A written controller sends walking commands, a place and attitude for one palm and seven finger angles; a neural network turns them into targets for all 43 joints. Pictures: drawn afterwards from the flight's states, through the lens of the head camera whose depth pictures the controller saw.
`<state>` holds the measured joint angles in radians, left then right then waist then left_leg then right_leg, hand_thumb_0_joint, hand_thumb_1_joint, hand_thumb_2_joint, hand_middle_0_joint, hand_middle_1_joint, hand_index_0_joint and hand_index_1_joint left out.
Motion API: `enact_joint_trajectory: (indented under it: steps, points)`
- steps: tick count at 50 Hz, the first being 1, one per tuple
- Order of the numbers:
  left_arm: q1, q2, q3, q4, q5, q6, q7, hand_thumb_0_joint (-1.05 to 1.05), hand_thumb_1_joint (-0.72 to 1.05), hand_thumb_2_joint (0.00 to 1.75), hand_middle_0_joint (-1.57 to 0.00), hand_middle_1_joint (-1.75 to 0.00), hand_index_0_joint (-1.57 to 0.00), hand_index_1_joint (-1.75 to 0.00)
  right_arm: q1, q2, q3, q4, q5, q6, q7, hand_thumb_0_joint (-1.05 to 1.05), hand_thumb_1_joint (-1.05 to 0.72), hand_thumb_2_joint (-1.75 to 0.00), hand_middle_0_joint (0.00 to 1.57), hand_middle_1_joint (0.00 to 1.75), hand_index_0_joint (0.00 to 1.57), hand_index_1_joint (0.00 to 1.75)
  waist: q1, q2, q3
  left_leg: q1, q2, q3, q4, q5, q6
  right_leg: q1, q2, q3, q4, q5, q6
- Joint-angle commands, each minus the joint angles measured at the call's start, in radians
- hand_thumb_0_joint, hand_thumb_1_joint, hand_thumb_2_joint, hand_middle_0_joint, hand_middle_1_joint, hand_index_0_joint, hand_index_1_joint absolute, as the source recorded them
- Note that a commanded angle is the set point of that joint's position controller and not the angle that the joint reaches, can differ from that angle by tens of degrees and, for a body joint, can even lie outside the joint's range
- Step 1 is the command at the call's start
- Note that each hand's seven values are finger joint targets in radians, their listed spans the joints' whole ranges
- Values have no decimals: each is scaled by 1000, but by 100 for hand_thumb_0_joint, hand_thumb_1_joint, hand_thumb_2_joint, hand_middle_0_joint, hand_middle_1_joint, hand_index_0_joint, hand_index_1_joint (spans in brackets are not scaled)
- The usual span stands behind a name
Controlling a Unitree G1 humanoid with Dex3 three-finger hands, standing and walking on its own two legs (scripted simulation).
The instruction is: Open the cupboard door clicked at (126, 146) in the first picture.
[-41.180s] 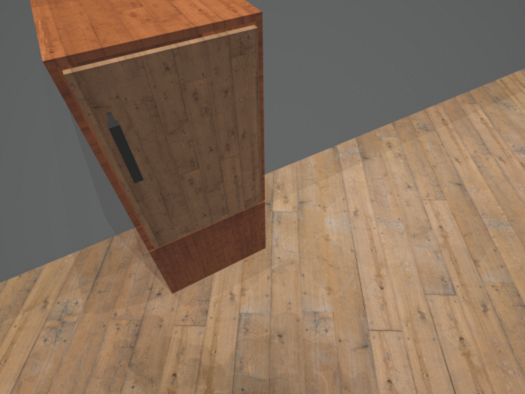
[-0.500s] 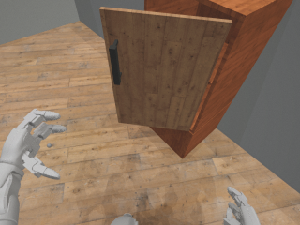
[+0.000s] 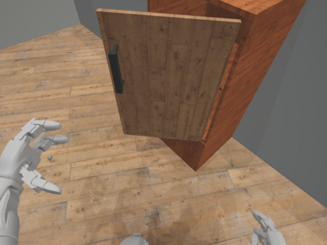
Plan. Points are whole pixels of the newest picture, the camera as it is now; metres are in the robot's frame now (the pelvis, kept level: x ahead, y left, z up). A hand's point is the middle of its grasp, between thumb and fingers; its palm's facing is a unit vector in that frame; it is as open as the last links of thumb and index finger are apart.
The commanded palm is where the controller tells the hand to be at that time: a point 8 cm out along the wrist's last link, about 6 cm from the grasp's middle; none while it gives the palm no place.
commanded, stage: raise the hand with hooked fingers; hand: left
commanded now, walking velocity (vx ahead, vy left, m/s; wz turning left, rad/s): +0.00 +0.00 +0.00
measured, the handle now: (118, 69) +0.62 +0.18 +0.06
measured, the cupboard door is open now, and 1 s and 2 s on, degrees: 42 42 42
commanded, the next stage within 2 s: move the hooked fingers beside the handle in 0.06 s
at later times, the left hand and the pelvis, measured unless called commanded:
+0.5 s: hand (65, 136) +0.34 +0.25 +0.08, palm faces -0.06 -1.00 -0.02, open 14.0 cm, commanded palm +0.32 +0.31 +0.07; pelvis -0.01 -0.01 -0.01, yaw +0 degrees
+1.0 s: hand (78, 108) +0.44 +0.25 +0.07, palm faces -0.06 -1.00 +0.01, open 14.0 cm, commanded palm +0.42 +0.31 +0.07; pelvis +0.00 +0.00 -0.02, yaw -2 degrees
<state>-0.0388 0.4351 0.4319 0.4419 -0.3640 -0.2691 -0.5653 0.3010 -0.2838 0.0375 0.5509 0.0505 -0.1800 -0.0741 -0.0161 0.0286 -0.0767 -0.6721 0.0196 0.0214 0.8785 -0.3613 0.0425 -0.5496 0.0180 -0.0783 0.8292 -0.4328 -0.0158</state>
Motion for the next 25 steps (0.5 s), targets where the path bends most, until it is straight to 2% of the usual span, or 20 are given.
enact_joint_trajectory:
  steps: [1, 4, 6, 8, 10, 11, 12, 15, 19, 20, 22, 23, 24, 25]
  points:
    - [-200, 274, 93, -198, -37, -62, -1, 0, -50, 30, -30, -120, -30, -120, -24, -154, -65, -131, 1, -56, -18, 0, -90, -90, 20, 30, 20, 30, 2, 50, -236, 263, -12, -68, -127, 196, -8, -11, 31, 36, -121, 212, -13]
    - [-213, 259, 75, -179, -35, -55, -7, 0, -50, 30, -30, -120, -30, -120, -34, -151, -62, -133, 5, -53, -19, 0, -90, -90, 20, 30, 20, 30, -3, 65, -209, 246, -13, -66, -133, 149, -9, -32, 27, 40, -130, 171, -9]
    - [-217, 275, 83, -191, -35, -58, -5, 0, -50, 30, -30, -120, -30, -120, -33, -152, -60, -133, 3, -54, -21, 0, -90, -90, 20, 30, 20, 30, 5, 82, -226, 257, -14, -65, -128, 166, -8, -18, 27, 46, -129, 184, -14]
    - [-208, 273, 86, -197, -35, -62, -4, 0, -50, 30, -30, -120, -30, -120, -35, -150, -61, -136, 4, -56, -20, 0, -90, -90, 20, 30, 20, 30, 5, 67, -245, 266, -15, -65, -129, 180, -7, -13, 26, 44, -127, 202, -9]
    - [-296, 288, 87, -148, -30, -62, -1, 0, -50, 30, -30, -120, -30, -120, -31, -155, -58, -119, 4, -49, -26, 0, -90, -90, 20, 30, 20, 30, -18, 29, -200, 225, -14, -65, -124, 137, -6, -37, 25, 46, -132, 166, -4]
    - [-338, 308, 97, -124, -30, -66, 0, 0, -50, 30, -30, -120, -30, -120, -26, -158, -57, -108, 3, -45, -31, 0, -90, -90, 20, 30, 20, 30, -20, 26, -180, 212, -13, -63, -116, 127, -6, -44, 27, 56, -133, 152, -7]
    - [-367, 282, 73, -107, -29, -68, -4, 0, -50, 30, -30, -120, -30, -120, -29, -155, -55, -109, 4, -44, -32, 0, -90, -90, 20, 30, 20, 30, -24, 34, -187, 210, -16, -59, -115, 115, -5, -47, 23, 62, -136, 144, -4]
    - [-476, 291, 44, -63, -4, -79, -9, 0, -50, 30, -30, -120, -30, -120, -23, -157, -54, -92, 5, -42, -40, 0, -90, -90, 20, 30, 20, 30, -34, 83, -214, 225, -14, -65, -110, 100, -6, -72, 17, 62, -128, 119, -7]
    - [-543, 280, 14, -8, 13, -83, -10, 0, -50, 30, -30, -120, -30, -120, -8, -160, -57, -78, 6, -35, -40, 0, -90, -90, 20, 30, 20, 30, -33, 74, -268, 254, -11, -73, -101, 136, -5, -75, 17, 56, -112, 154, -11]
    - [-535, 289, 22, 11, 15, -79, -7, 0, -50, 30, -30, -120, -30, -120, -5, -160, -58, -81, 6, -31, -36, 0, -90, -90, 20, 30, 20, 30, -26, 62, -274, 244, -12, -70, -100, 131, -5, -67, 16, 59, -114, 152, -9]
    - [-541, 354, 81, 73, 18, -74, 1, 0, -50, 30, -30, -120, -30, -120, 7, -168, -57, -76, 3, -16, -34, 0, -90, -90, 20, 30, 20, 30, -15, 22, -279, 203, -12, -66, -91, 148, -4, -35, 17, 67, -105, 174, -9]
    - [-547, 367, 91, 86, 22, -75, 4, 0, -50, 30, -30, -120, -30, -120, 7, -167, -58, -79, 3, -10, -31, 0, -90, -90, 20, 30, 20, 30, -12, 31, -284, 191, -13, -59, -89, 159, -3, -23, 15, 72, -103, 191, -7]
    - [-552, 365, 84, 97, 30, -72, 5, 0, -50, 30, -30, -120, -30, -120, 7, -165, -56, -83, 4, -4, -27, 0, -90, -90, 20, 30, 20, 30, -7, 71, -277, 187, -15, -55, -90, 160, -5, -29, 14, 69, -98, 192, -10]
    - [-577, 361, 81, 100, 31, -73, 9, 0, -50, 30, -30, -120, -30, -120, 13, -163, -58, -84, 3, 1, -24, 0, -90, -90, 20, 30, 20, 30, -15, 54, -284, 190, -13, -54, -88, 163, -4, -31, 15, 67, -96, 199, -7]
